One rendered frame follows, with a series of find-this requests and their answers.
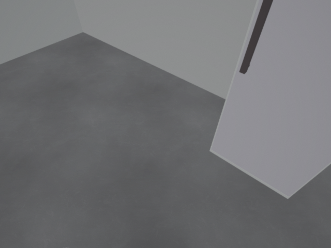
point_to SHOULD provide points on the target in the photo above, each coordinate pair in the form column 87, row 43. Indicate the handle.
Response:
column 255, row 35

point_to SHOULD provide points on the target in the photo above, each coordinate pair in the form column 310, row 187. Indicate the fridge door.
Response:
column 276, row 123

